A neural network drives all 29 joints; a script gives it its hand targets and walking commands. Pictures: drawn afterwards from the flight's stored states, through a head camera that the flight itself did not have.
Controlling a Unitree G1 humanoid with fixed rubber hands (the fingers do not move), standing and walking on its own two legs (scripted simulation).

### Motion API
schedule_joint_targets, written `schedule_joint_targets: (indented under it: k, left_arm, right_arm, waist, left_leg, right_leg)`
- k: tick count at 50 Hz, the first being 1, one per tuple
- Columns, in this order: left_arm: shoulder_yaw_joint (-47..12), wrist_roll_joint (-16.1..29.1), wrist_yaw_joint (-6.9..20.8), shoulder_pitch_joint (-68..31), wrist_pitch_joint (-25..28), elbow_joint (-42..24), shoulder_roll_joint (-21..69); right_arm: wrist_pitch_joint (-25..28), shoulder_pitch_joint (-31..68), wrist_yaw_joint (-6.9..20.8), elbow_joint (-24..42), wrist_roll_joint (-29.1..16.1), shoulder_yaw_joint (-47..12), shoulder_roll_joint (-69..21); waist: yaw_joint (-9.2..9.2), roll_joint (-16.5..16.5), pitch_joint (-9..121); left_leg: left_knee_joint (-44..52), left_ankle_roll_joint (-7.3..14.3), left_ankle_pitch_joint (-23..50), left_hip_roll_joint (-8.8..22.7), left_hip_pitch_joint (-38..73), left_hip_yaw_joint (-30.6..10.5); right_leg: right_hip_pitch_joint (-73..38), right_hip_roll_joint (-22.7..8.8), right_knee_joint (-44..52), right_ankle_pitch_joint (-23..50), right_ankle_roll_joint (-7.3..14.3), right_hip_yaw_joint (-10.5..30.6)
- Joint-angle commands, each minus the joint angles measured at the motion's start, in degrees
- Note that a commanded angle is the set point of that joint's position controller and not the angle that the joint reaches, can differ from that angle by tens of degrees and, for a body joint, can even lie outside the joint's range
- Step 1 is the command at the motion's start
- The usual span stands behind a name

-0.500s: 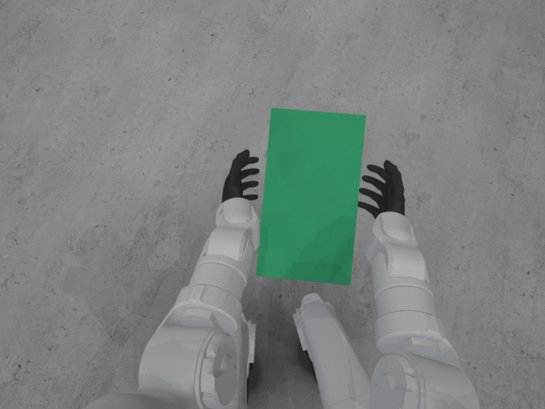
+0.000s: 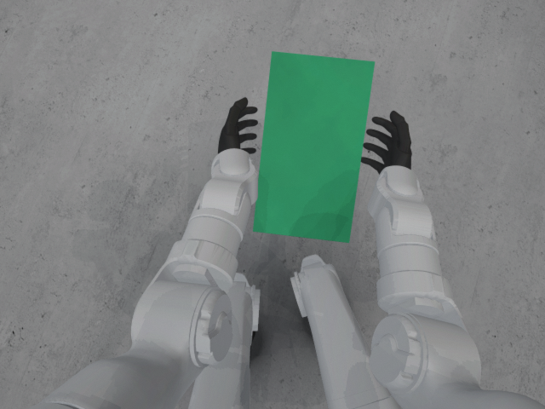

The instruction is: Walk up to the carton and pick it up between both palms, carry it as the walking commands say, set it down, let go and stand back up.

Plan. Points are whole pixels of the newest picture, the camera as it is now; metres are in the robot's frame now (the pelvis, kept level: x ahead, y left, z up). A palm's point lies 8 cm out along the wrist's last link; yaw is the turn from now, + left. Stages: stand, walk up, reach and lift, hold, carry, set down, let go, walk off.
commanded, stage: set down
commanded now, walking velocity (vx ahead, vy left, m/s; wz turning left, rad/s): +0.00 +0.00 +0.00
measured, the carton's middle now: (306, 153) +0.49 -0.12 -0.23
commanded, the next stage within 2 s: none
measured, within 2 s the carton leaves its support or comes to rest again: rests again in 1.26 s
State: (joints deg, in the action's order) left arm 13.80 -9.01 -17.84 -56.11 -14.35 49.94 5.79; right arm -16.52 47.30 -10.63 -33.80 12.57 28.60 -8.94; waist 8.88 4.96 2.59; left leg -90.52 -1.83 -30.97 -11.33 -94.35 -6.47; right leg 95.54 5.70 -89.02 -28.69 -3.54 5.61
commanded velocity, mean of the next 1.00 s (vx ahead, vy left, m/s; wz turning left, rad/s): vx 0.00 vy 0.00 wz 0.00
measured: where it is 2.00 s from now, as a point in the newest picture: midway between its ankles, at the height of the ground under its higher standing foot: (283, 340)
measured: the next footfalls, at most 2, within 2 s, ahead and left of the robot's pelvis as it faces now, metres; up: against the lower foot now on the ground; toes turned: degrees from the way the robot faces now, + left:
none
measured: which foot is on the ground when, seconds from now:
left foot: down 0.00-1.00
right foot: down 0.00-1.00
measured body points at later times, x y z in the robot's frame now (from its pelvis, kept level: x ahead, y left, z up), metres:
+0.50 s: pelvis -0.05 -0.01 -0.08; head +0.29 -0.07 +0.19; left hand +0.49 -0.01 -0.22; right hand +0.42 -0.23 -0.22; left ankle +0.08 +0.11 -0.53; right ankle +0.09 -0.13 -0.53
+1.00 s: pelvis -0.06 +0.00 -0.13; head +0.31 -0.06 +0.12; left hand +0.54 +0.00 -0.26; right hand +0.47 -0.23 -0.27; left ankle +0.08 +0.11 -0.53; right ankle +0.09 -0.13 -0.53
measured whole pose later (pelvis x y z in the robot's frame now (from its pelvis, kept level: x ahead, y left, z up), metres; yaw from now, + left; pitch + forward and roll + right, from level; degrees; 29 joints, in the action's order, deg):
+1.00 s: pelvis -0.06 +0.00 -0.13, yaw +0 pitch +29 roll +0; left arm 15.7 -7.9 -13.7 -93.0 -20.4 53.0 -6.9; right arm -21.2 82.0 -11.5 -33.2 11.1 31.3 -0.3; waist 8.6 4.4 -30.0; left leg -114.6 -5.0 -31.4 -13.7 -112.3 -4.7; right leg 113.7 7.4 -112.6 -27.9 -5.1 4.4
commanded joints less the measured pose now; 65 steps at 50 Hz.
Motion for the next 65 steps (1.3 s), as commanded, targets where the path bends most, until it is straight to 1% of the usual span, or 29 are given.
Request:
schedule_joint_targets:
  k: [1,2,3,8,9,10,12,13,14,15,17,20,21,22,27,34,36,37,42,43,45,46,47,52,54,55,59,64,65]
  left_arm:
    - [-23.92,6.05,15.88,-41.18,4.41,-7.08,58.7]
    - [-25.42,7.08,15.54,-42.63,5.02,-11.82,55.85]
    - [-23.73,5.94,15.66,-41.99,4.28,-7.0,56.26]
    - [-22.86,5.44,15.48,-46.99,2.75,-8.91,54.81]
    - [-26.67,6.41,15.43,-50.99,3.06,-14.01,55.3]
    - [-24.59,5.51,15.71,-48.32,2.08,-9.28,53.97]
    - [-29.13,9.67,15.84,-57.51,1.83,-17.82,53.43]
    - [-28.96,9.53,15.64,-55.53,0.36,-15.96,55.09]
    - [-30.2,10.56,15.9,-58.11,0.08,-18.48,53.26]
    - [-28.97,9.5,15.75,-60.27,-0.15,-19.49,50.99]
    - [-33.75,12.29,15.56,-60.23,-0.79,-24.38,51.7]
    - [-37.61,17.44,15.45,-66.48,-2.87,-32.52,50.34]
    - [-35.49,15.97,15.39,-64.38,-3.9,-29.7,49.52]
    - [-33.0,15.25,15.84,-63.68,-4.24,-26.04,48.25]
    - [-29.0,12.91,16.94,-68.53,-3.74,-20.9,46.72]
    - [-19.72,9.43,19.14,-69.97,-2.84,-4.41,49.25]
    - [-19.46,10.64,19.37,-74.59,-1.92,-7.97,47.24]
    - [-19.67,10.28,19.53,-71.69,-2.66,-4.84,49.13]
    - [-20.09,10.29,19.97,-74.26,-1.76,-6.16,48.26]
    - [-22.53,11.55,19.76,-75.0,-2.19,-7.74,48.36]
    - [-21.12,10.23,20.16,-73.56,-2.68,-4.08,46.59]
    - [-20.3,10.49,20.49,-73.2,-2.96,-0.31,47.99]
    - [-19.5,10.08,20.73,-73.08,-2.86,-2.26,46.74]
    - [-18.4,9.54,21.54,-68.88,-2.72,1.67,47.35]
    - [-18.19,9.51,21.95,-68.31,-2.18,1.73,47.16]
    - [-16.86,8.74,22.19,-66.87,-2.33,1.7,47.02]
    - [-17.08,6.98,21.86,-62.21,-2.78,5.65,46.51]
    - [-15.39,5.21,22.19,-55.85,-3.13,9.88,46.35]
    - [-13.59,3.84,22.1,-54.81,-3.43,12.53,46.02]
  right_arm:
    - [2.44,46.75,15.93,2.88,-6.43,-33.18,-46.75]
    - [2.21,49.89,15.94,6.9,-9.23,-35.97,-48.52]
    - [1.93,48.16,15.77,1.77,-8.18,-33.55,-47.27]
    - [0.94,56.12,15.99,5.2,-9.17,-35.79,-46.4]
    - [0.68,55.07,15.84,6.62,-9.09,-36.03,-47.79]
    - [0.14,55.07,15.64,4.2,-9.9,-36.18,-47.71]
    - [-0.35,62.03,15.46,11.21,-11.07,-39.09,-44.74]
    - [-0.3,67.59,15.07,17.14,-12.45,-41.06,-41.58]
    - [-1.43,63.75,15.03,12.12,-10.97,-39.93,-40.61]
    - [-2.43,63.03,15.44,9.13,-10.36,-39.62,-42.12]
    - [-2.35,65.86,14.22,19.38,-12.34,-43.08,-42.18]
    - [-5.84,68.88,12.05,25.08,-15.2,-45.22,-43.28]
    - [-6.45,71.65,11.42,26.09,-16.13,-46.03,-41.93]
    - [-7.32,69.61,11.53,20.25,-15.3,-46.98,-43.66]
    - [-5.82,74.03,12.21,14.8,-16.6,-45.59,-43.4]
    - [-3.34,78.01,14.57,1.36,-12.31,-33.95,-43.24]
    - [-2.51,84.75,14.66,8.09,-14.78,-35.32,-42.63]
    - [-2.22,86.54,14.51,10.14,-14.46,-36.07,-40.14]
    - [-2.3,82.83,15.59,3.83,-12.93,-32.78,-41.57]
    - [-2.24,83.19,15.53,6.89,-12.9,-32.75,-40.07]
    - [-2.99,80.8,15.85,2.27,-12.39,-31.76,-40.55]
    - [-3.56,77.21,15.9,-1.92,-9.65,-29.53,-40.1]
    - [-3.62,79.23,16.18,0.88,-9.79,-30.41,-39.71]
    - [-3.76,73.45,17.78,-3.63,-8.38,-27.73,-38.54]
    - [-3.99,68.96,18.59,-6.0,-5.91,-26.35,-38.4]
    - [-4.1,68.08,19.2,-5.46,-6.59,-26.33,-39.4]
    - [-3.51,66.65,20.7,-7.12,-6.67,-26.52,-36.6]
    - [-3.12,60.69,22.96,-9.8,-4.93,-22.28,-34.68]
    - [-2.95,62.01,22.98,-8.77,-4.65,-22.27,-33.78]
  waist:
    - [5.96,-0.97,65.34]
    - [4.41,-2.03,72.28]
    - [5.83,-0.23,64.77]
    - [2.8,-1.03,73.76]
    - [5.69,-1.3,80.3]
    - [3.41,-1.07,80.31]
    - [5.51,-1.25,92.81]
    - [4.41,-0.18,98.14]
    - [6.41,-0.26,99.56]
    - [5.49,-0.79,99.6]
    - [6.66,-2.75,113.83]
    - [6.53,-6.46,117.61]
    - [5.56,-5.62,114.03]
    - [1.9,-8.77,107.56]
    - [0.12,-7.17,93.67]
    - [2.72,-4.1,78.03]
    - [1.75,-3.11,87.11]
    - [3.86,-3.11,89.42]
    - [4.9,-1.17,87.06]
    - [7.48,-0.96,91.63]
    - [6.14,-0.06,86.25]
    - [8.64,-0.95,80.56]
    - [7.26,-1.78,81.26]
    - [7.93,1.36,74.65]
    - [10.97,-2.47,71.93]
    - [8.93,-0.17,70.61]
    - [7.93,1.99,64.45]
    - [9.51,4.72,55.9]
    - [7.25,4.1,52.27]
  left_leg:
    - [7.04,-1.02,14.33,-3.71,24.74,6.19]
    - [6.11,-0.46,16.62,-3.63,26.42,6.46]
    - [6.71,-0.69,13.45,-3.52,22.84,6.01]
    - [2.92,-0.03,11.89,-3.87,23.61,7.81]
    - [2.37,-0.3,13.38,-4.01,25.26,7.5]
    - [1.47,-0.19,11.93,-3.71,25.8,8.56]
    - [-1.16,-0.28,11.83,-3.68,29.81,8.24]
    - [-2.06,-0.18,13.61,-3.83,32.54,8.81]
    - [-2.57,-0.62,13.23,-3.37,32.89,8.35]
    - [-2.8,-0.69,11.52,-2.86,33.72,8.38]
    - [-7.29,-0.92,23.69,-3.09,39.18,9.37]
    - [-8.79,-0.62,18.97,-3.11,31.9,9.93]
    - [-8.08,0.24,17.43,-4.0,30.16,10.79]
    - [-8.01,0.78,14.46,-3.71,26.59,10.76]
    - [-8.25,1.38,9.31,-3.37,20.56,10.62]
    - [-8.07,0.94,-2.18,-2.34,15.33,10.08]
    - [-10.43,0.92,2.22,-2.35,17.74,10.77]
    - [-11.4,0.93,3.95,-2.35,16.59,10.67]
    - [-13.1,0.55,3.87,-2.4,16.52,11.03]
    - [-13.74,0.43,7.66,-2.3,19.06,10.31]
    - [-14.08,0.24,5.6,-2.23,17.28,11.04]
    - [-14.02,0.04,1.87,-2.1,13.09,11.2]
    - [-14.46,0.72,3.9,-2.27,11.8,11.44]
    - [-16.25,-0.48,4.98,-2.66,9.21,11.71]
    - [-16.19,-0.06,7.84,-2.41,6.68,10.16]
    - [-16.2,0.05,6.94,-2.74,6.57,11.38]
    - [-17.17,-0.11,7.96,-2.86,7.37,11.12]
    - [-17.73,-0.74,10.09,-2.41,7.26,9.25]
    - [-18.38,-0.72,10.21,-2.52,5.25,9.53]
  right_leg:
    - [-41.75,3.75,5.87,26.64,1.13,-7.92]
    - [-46.31,3.48,5.59,29.02,0.69,-7.15]
    - [-41.88,3.42,4.95,26.36,0.93,-7.77]
    - [-41.76,3.49,2.49,24.3,0.43,-7.92]
    - [-43.33,4.03,0.84,26.92,-0.14,-9.75]
    - [-44.62,3.57,1.91,24.28,0.05,-8.67]
    - [-47.22,3.28,-0.6,23.95,0.38,-9.23]
    - [-48.69,3.29,-1.21,24.9,0.67,-9.34]
    - [-48.47,2.73,-1.77,25.05,1.03,-9.79]
    - [-47.1,2.15,-2.4,23.1,0.83,-10.41]
    - [-55.95,2.81,-5.27,36.5,0.75,-11.11]
    - [-64.98,2.36,-6.99,39.06,0.55,-9.69]
    - [-64.15,2.22,-6.39,36.56,0.23,-9.48]
    - [-61.52,2.02,-6.83,32.34,-0.16,-8.06]
    - [-50.44,1.28,-6.83,26.26,-0.4,-8.2]
    - [-32.75,0.41,-7.6,11.98,0.59,-11.06]
    - [-36.39,0.64,-8.62,15.5,0.38,-10.53]
    - [-37.44,0.68,-9.19,17.22,0.29,-11.0]
    - [-33.4,0.65,-10.2,17.34,0.68,-11.25]
    - [-34.14,1.13,-11.77,21.62,0.44,-12.62]
    - [-30.97,0.67,-11.4,18.78,0.36,-12.7]
    - [-28.91,0.55,-10.28,15.23,0.77,-12.31]
    - [-31.21,0.78,-10.82,17.62,0.59,-11.32]
    - [-26.63,1.16,-12.01,19.95,1.07,-11.95]
    - [-26.16,1.21,-13.46,24.01,0.83,-12.77]
    - [-26.03,1.41,-12.98,22.56,1.0,-11.43]
    - [-18.83,1.25,-14.57,21.02,1.28,-12.24]
    - [-11.34,1.15,-16.45,20.15,1.64,-12.8]
    - [-8.67,1.11,-16.48,19.54,1.43,-12.5]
